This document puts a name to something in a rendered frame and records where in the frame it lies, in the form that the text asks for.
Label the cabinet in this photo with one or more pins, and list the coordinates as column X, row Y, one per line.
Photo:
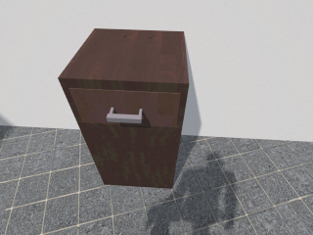
column 137, row 155

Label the drawer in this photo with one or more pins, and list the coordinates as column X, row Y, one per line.
column 158, row 108

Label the handle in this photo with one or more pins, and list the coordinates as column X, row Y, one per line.
column 124, row 118

